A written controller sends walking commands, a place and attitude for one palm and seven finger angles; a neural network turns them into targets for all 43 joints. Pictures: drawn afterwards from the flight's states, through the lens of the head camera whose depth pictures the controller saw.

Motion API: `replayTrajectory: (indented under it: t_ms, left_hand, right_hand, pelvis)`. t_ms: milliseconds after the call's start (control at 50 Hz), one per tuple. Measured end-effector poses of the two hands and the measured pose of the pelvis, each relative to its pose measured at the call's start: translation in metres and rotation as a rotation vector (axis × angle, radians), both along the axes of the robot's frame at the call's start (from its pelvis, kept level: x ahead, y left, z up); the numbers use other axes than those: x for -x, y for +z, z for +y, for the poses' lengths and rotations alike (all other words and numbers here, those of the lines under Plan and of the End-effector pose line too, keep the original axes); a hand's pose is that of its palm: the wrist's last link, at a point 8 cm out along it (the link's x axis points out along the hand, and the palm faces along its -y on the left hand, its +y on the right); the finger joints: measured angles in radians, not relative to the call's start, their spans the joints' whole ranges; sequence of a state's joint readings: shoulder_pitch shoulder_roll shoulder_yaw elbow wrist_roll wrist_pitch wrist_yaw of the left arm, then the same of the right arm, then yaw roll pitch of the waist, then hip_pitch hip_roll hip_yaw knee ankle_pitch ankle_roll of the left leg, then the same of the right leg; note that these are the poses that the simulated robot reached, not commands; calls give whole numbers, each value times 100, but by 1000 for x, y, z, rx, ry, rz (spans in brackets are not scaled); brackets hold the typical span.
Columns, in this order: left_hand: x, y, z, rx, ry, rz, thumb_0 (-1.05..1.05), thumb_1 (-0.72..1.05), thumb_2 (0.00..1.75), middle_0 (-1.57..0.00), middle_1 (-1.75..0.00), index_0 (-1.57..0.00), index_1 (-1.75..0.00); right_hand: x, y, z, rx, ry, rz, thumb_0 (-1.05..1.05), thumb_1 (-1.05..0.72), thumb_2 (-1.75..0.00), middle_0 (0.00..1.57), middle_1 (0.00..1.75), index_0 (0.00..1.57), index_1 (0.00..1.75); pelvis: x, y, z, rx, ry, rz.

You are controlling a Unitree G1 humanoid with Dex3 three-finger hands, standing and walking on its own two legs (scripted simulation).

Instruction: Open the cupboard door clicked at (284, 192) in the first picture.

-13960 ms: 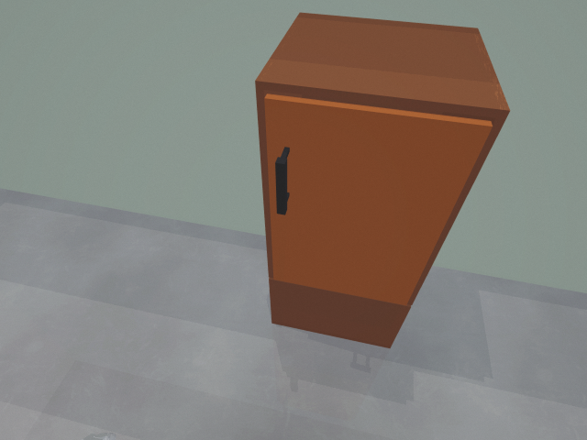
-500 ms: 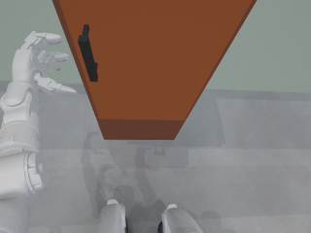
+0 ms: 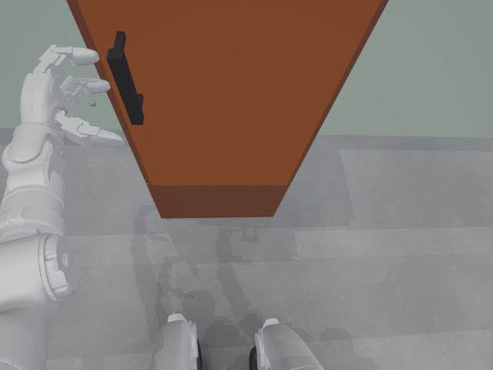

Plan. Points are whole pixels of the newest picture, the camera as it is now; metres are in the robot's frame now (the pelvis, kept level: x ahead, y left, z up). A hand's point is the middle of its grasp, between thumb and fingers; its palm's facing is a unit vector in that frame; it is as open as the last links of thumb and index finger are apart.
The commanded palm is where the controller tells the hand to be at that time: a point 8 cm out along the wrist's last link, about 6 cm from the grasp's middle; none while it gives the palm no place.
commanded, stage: slide the fingers in behind the handle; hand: left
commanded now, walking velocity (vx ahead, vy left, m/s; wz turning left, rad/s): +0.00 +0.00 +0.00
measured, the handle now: (129, 82) +0.55 +0.15 +0.08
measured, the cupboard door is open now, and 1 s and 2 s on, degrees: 0 0 0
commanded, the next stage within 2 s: close the thumb around the handle in 1.38 s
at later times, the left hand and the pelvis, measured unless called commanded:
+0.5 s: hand (99, 105) +0.51 +0.19 +0.08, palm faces +0.01 -1.00 +0.01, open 14.3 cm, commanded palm +0.49 +0.21 +0.08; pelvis +0.00 +0.00 +0.00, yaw +1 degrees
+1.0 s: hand (142, 110) +0.50 +0.13 +0.07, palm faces -0.06 -1.00 +0.02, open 14.4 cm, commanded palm +0.48 +0.18 +0.08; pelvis +0.01 +0.00 +0.00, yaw +2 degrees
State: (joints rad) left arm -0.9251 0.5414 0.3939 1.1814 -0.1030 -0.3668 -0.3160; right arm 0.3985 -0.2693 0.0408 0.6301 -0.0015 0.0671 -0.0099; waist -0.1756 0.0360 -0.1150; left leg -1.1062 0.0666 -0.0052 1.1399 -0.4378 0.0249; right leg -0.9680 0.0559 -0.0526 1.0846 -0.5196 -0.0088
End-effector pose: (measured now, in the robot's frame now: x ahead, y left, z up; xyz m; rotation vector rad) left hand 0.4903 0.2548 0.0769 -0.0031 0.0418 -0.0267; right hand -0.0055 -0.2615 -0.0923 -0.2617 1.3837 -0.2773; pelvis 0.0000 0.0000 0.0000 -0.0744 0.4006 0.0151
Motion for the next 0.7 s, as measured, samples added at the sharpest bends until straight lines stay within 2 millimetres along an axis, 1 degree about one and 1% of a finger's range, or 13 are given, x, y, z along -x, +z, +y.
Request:
replayTrajectory:
  t_ms: [180, 400, 700]
  left_hand:
    - [1, 0, -6, -4, 16, -9, -1, -50, 30, -30, -120, -29, -120]
    - [2, -1, -8, 0, 26, -12, -1, -50, 30, -30, -120, -27, -121]
    - [10, -1, -18, 1, 55, -24, -1, -50, 30, -30, -120, -17, -118]
  right_hand:
    - [-2, -1, -2, -8, -2, -6, 0, -91, -90, 21, 30, 21, 30]
    - [-18, -3, -2, -14, 28, -26, 0, -91, -90, 21, 30, 21, 30]
    - [-33, -6, 3, -38, 69, -35, 0, -91, -90, 20, 30, 21, 30]
  pelvis:
    - [-1, 0, -2, -2, 1, -3]
    - [-3, 0, -3, -2, 12, 1]
    - [-5, 1, 0, 1, 34, -7]
